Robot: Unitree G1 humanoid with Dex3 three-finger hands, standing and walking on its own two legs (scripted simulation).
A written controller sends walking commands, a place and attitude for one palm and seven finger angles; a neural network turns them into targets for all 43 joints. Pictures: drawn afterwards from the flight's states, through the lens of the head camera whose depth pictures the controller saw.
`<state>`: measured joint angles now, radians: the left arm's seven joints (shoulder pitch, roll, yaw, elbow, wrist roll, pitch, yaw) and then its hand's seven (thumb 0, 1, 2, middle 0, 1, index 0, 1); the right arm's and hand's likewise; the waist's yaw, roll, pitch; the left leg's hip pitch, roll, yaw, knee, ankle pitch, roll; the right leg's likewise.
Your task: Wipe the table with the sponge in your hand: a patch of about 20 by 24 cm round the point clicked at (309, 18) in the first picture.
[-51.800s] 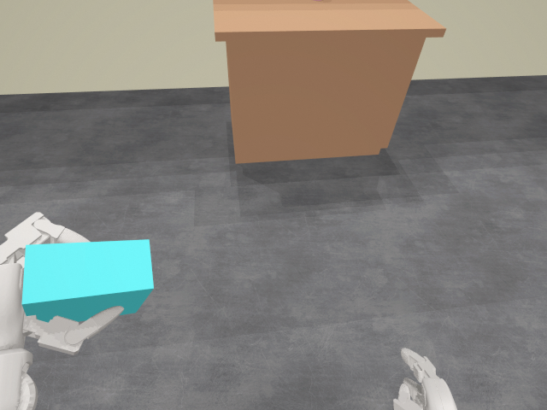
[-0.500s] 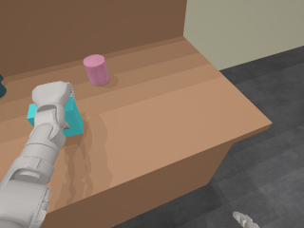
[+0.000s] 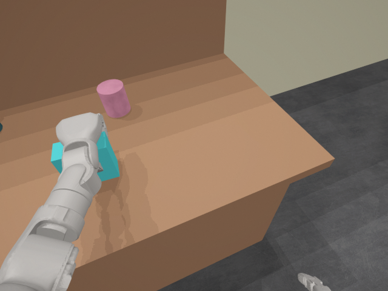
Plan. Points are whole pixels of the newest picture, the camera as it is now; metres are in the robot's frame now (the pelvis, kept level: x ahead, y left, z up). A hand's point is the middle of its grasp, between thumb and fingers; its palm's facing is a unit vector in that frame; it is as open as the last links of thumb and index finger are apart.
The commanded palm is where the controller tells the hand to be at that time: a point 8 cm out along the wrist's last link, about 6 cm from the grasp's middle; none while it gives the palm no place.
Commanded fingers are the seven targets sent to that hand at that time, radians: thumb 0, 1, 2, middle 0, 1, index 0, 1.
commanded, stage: wipe back along the middle lane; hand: left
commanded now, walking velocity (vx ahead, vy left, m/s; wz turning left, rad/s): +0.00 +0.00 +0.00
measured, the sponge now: (90, 165) +0.39 +0.28 +0.03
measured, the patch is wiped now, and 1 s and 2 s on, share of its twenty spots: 0.40 0.55 0.85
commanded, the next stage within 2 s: slide across to the third lane in 1.46 s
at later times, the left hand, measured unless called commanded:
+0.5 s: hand (91, 161) +0.36 +0.25 +0.08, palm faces -0.03 -0.04 -1.00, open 9.9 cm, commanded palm +0.33 +0.23 +0.12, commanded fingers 0.00 0.10 1.30 -1.20 -1.60 -1.20 -1.60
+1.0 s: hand (95, 180) +0.31 +0.22 +0.08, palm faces +0.06 -0.08 -0.99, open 9.8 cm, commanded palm +0.27 +0.21 +0.12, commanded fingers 0.00 0.10 1.30 -1.20 -1.60 -1.20 -1.60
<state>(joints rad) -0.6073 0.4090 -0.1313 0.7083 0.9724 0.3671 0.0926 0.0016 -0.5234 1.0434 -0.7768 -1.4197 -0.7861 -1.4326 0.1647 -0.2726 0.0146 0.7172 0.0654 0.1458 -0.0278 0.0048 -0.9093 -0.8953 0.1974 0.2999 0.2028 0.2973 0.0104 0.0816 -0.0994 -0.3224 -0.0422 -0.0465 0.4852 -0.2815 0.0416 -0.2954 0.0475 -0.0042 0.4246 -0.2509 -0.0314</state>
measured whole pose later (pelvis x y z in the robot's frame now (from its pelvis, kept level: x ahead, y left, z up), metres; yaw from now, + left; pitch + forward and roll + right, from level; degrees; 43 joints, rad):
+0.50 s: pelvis -0.01 -0.01 +0.00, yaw +0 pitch +4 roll -1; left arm -0.46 0.39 -0.17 0.53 0.96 0.43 0.08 0.00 -0.50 1.04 -0.75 -1.45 -0.76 -1.46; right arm 0.12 -0.28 0.02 0.67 0.09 0.15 -0.04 0.01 -0.91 -0.90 0.20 0.30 0.20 0.30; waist 0.03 0.08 -0.09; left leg -0.28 -0.03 -0.05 0.48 -0.28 0.03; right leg -0.26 0.06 -0.01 0.43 -0.25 -0.05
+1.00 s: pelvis -0.01 +0.00 +0.00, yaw -1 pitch +1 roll +0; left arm -0.23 0.33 -0.29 0.18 0.97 0.59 0.10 0.01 -0.50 1.04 -0.73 -1.46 -0.76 -1.45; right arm 0.02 -0.26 0.03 0.64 0.09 0.17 0.01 0.01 -0.91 -0.90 0.20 0.30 0.20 0.30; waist 0.08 0.09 -0.09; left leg -0.22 -0.05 -0.03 0.49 -0.29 0.04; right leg -0.22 0.04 0.01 0.47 -0.28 -0.03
